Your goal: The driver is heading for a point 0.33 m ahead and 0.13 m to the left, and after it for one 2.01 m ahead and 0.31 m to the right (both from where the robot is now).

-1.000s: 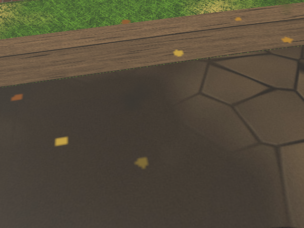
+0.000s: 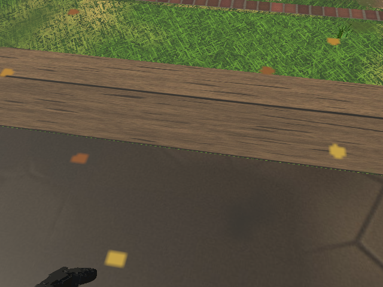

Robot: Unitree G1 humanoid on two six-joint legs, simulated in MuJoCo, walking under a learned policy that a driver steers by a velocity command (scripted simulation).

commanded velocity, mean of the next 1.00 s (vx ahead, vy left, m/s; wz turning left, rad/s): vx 0.42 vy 0.00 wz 0.16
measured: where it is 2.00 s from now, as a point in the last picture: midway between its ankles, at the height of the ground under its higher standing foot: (161, 237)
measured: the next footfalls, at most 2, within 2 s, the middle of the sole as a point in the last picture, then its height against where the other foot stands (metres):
left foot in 0.48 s outside the picture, level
right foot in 0.98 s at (172, 248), level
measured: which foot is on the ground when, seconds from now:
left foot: up 0.00-0.46, down 0.48-1.00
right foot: down 0.00-0.48, up 0.50-0.96, down 0.98-1.00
